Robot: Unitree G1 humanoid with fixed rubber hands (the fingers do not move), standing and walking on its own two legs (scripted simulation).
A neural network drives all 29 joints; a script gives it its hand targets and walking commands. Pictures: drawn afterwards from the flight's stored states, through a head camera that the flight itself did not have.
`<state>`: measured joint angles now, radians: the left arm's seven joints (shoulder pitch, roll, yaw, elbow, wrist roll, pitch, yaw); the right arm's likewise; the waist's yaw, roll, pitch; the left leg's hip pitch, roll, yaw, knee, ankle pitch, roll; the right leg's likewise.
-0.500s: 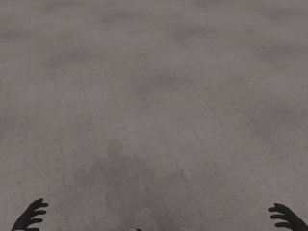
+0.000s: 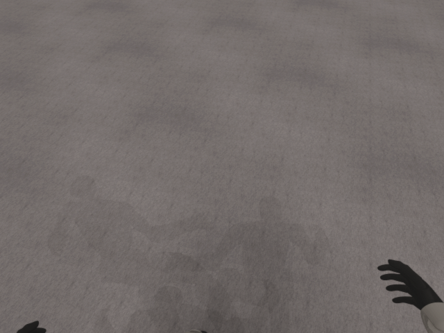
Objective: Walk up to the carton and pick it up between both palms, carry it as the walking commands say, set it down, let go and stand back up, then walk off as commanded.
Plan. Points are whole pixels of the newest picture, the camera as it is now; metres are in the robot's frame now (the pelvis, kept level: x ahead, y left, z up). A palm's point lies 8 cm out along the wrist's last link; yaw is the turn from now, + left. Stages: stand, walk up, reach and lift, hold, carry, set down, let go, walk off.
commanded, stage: walk up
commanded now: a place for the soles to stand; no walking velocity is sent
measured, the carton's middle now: out of the picture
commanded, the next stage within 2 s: none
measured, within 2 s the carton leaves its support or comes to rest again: neither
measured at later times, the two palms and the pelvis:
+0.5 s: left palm out of the picture -0.05 +0.49 -0.04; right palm (270, 206) +0.38 -0.08 -0.04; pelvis +0.06 +0.12 +0.00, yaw +27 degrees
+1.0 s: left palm out of the picture -0.13 +0.58 -0.03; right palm (141, 158) +0.52 +0.22 -0.04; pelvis +0.14 +0.29 +0.00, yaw +48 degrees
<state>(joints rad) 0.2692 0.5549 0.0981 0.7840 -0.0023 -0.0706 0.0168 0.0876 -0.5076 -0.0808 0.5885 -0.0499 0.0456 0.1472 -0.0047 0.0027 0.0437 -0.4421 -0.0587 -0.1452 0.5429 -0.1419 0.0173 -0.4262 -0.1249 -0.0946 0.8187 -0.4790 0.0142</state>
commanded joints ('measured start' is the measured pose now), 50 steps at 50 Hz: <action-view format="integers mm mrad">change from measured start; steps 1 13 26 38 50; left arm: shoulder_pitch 123 91 45 77 14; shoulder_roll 175 244 217 262 276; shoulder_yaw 47 79 27 67 48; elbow -29 -67 -72 -40 2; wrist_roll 3 44 -7 21 20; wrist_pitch -23 -66 -53 -100 -69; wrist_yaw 13 35 16 35 3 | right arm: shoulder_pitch -65 -104 45 9 -35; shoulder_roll -231 -127 -257 -198 -132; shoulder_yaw -81 -58 -105 -86 -70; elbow -98 -7 23 49 124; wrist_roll -16 9 17 -2 24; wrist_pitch -8 -19 -20 -37 -58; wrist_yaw -3 67 -24 5 36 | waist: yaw -8 48 -50 16 -32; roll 220 -94 156 -34 -140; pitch -188 -36 -84 -12 -48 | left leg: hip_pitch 129 -143 332 -343 183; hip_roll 152 145 207 124 89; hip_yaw -299 106 -223 -37 238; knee -208 233 -171 550 23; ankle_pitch -161 -124 -101 -215 -117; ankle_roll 246 -28 239 -14 23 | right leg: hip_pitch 18 249 -231 291 191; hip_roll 68 -268 -28 -354 -228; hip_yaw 19 -31 5 381 -159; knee -100 -563 56 -624 -431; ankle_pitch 66 268 -36 -188 281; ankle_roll -27 -193 -13 -229 -159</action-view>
